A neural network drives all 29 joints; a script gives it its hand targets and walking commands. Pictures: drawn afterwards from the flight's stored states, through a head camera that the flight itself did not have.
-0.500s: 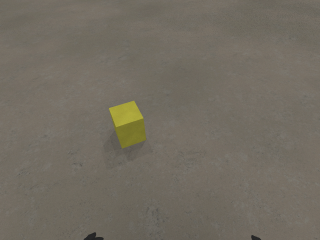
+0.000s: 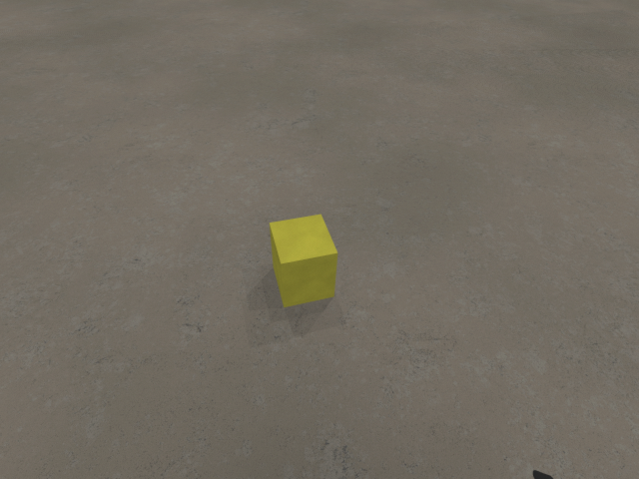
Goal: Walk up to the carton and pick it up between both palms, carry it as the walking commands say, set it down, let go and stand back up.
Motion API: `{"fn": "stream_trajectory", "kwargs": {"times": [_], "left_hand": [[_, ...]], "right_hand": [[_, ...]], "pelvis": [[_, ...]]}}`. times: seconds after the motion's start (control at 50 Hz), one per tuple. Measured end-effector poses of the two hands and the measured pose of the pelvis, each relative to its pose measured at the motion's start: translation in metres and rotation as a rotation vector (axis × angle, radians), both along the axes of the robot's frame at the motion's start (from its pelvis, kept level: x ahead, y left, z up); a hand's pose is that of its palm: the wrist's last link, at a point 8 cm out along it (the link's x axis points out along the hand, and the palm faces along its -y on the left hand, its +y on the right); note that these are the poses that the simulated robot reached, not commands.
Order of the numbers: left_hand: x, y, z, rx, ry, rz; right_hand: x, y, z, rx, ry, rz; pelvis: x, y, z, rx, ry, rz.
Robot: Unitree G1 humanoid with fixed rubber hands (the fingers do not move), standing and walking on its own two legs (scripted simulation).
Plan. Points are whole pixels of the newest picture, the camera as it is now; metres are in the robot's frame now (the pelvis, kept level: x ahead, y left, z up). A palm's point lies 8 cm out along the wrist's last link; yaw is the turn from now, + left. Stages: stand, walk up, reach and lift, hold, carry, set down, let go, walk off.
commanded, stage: walk up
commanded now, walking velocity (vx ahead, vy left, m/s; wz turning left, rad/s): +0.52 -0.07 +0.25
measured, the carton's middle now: (302, 260) +1.03 +0.10 -0.63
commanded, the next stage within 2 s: none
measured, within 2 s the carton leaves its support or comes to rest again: neither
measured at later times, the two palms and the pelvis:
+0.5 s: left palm (233, 314) +0.43 +0.19 -0.11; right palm out of the picture +0.18 -0.29 -0.12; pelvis +0.26 -0.04 -0.01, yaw +5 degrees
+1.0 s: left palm (197, 360) +0.35 +0.23 -0.12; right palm (431, 262) +0.58 -0.19 -0.12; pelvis +0.45 +0.02 +0.01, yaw +4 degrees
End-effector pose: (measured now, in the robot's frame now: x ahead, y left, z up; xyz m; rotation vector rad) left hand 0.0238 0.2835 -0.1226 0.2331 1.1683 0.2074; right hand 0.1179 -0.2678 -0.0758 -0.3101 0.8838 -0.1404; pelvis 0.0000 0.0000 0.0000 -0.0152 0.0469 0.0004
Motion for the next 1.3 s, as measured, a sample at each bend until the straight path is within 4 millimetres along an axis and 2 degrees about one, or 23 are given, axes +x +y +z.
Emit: {"fn": "stream_trajectory", "kwargs": {"times": [0.06,0.12,0.16,0.22,0.28,0.34,0.42,0.46,0.48,0.52,0.6,0.64,0.68,0.74,0.8,0.9,1.0,1.02,1.06,1.18,1.24,1.3], "left_hand": [[0.057,-0.009,0.003,-0.061,-0.079,-0.046],[0.121,-0.023,0.018,-0.111,-0.169,-0.098],[0.158,-0.032,0.026,-0.138,-0.202,-0.12],[0.207,-0.044,0.031,-0.164,-0.228,-0.14],[0.255,-0.059,0.032,-0.187,-0.247,-0.156],[0.309,-0.077,0.031,-0.201,-0.271,-0.18],[0.384,-0.1,0.026,-0.179,-0.317,-0.203],[0.409,-0.102,0.02,-0.135,-0.339,-0.186],[0.412,-0.101,0.018,-0.112,-0.325,-0.175],[0.399,-0.093,0.017,-0.08,-0.252,-0.123],[0.348,-0.077,0.025,-0.028,-0.064,0.01],[0.321,-0.074,0.032,-0.01,0.021,0.067],[0.298,-0.073,0.038,0.002,0.1,0.112],[0.276,-0.075,0.045,0.003,0.193,0.164],[0.271,-0.078,0.047,-0.01,0.244,0.194],[0.293,-0.073,0.038,-0.053,0.255,0.217],[0.326,-0.052,0.006,-0.116,0.274,0.224],[0.333,-0.047,-0.003,-0.124,0.286,0.21],[0.355,-0.037,-0.01,-0.132,0.288,0.182],[0.448,-0.012,-0.007,-0.136,0.19,0.089],[0.488,-0.01,-0.002,-0.131,0.135,0.072],[0.521,-0.017,0.002,-0.12,0.076,0.072]], "right_hand": [[-0.037,0.012,-0.011,0.017,0.141,-0.078],[-0.067,0.024,-0.007,0.044,0.27,-0.136],[-0.078,0.029,-0.003,0.054,0.335,-0.17],[-0.084,0.032,0.0,0.061,0.421,-0.212],[-0.078,0.031,0.0,0.063,0.489,-0.247],[-0.06,0.024,-0.005,0.065,0.541,-0.272],[-0.02,0.005,-0.023,0.066,0.61,-0.279],[0.011,-0.01,-0.039,0.068,0.637,-0.254],[0.032,-0.016,-0.044,0.071,0.628,-0.244],[0.087,-0.026,-0.049,0.079,0.564,-0.202],[0.207,-0.034,-0.046,0.096,0.397,-0.088],[0.257,-0.032,-0.043,0.11,0.34,-0.045],[0.297,-0.026,-0.04,0.127,0.303,-0.016],[0.341,-0.011,-0.039,0.159,0.272,0.015],[0.372,0.009,-0.038,0.189,0.261,0.035],[0.414,0.046,-0.038,0.212,0.257,0.06],[0.464,0.078,-0.04,0.156,0.194,0.075],[0.47,0.08,-0.041,0.138,0.176,0.068],[0.467,0.08,-0.037,0.118,0.178,0.025],[0.403,0.054,-0.016,0.042,0.338,-0.132],[0.375,0.049,-0.012,0.037,0.42,-0.174],[0.358,0.05,-0.018,0.054,0.496,-0.185]], "pelvis": [[0.021,0.008,0.006,0.0,0.0,0.012],[0.046,0.011,0.019,-0.01,-0.002,0.029],[0.063,0.011,0.025,-0.018,-0.002,0.039],[0.091,0.008,0.028,-0.026,-0.001,0.051],[0.121,0.002,0.026,-0.029,-0.002,0.06],[0.155,-0.007,0.021,-0.024,-0.003,0.066],[0.21,-0.025,0.005,-0.019,-0.003,0.074],[0.239,-0.036,-0.007,-0.004,-0.006,0.081],[0.25,-0.04,-0.008,-0.002,-0.007,0.08],[0.27,-0.045,-0.003,0.008,-0.013,0.081],[0.308,-0.05,0.016,0.03,-0.03,0.079],[0.325,-0.049,0.022,0.043,-0.038,0.073],[0.34,-0.047,0.027,0.054,-0.043,0.066],[0.361,-0.041,0.031,0.062,-0.046,0.059],[0.38,-0.033,0.033,0.063,-0.047,0.056],[0.411,-0.012,0.03,0.05,-0.047,0.062],[0.449,0.019,0.012,0.009,-0.047,0.062],[0.454,0.024,0.007,0.013,-0.047,0.063],[0.463,0.03,0.007,0.01,-0.052,0.058],[0.489,0.033,0.025,-0.02,-0.06,0.053],[0.5,0.03,0.029,-0.027,-0.062,0.057],[0.507,0.023,0.029,-0.015,-0.066,0.064]]}}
